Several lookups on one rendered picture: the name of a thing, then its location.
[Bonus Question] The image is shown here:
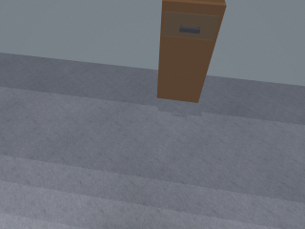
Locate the cabinet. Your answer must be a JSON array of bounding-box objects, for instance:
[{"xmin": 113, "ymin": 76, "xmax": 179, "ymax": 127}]
[{"xmin": 156, "ymin": 0, "xmax": 227, "ymax": 103}]

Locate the handle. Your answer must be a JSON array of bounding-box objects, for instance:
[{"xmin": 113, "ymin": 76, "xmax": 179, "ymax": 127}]
[{"xmin": 179, "ymin": 25, "xmax": 200, "ymax": 34}]

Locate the drawer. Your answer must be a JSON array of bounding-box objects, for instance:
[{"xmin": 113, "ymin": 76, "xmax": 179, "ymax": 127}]
[{"xmin": 164, "ymin": 11, "xmax": 219, "ymax": 40}]

